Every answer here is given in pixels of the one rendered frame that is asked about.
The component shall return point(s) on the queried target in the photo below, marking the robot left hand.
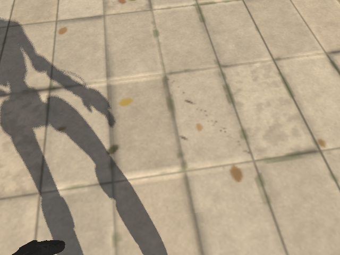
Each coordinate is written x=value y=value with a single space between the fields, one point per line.
x=41 y=248

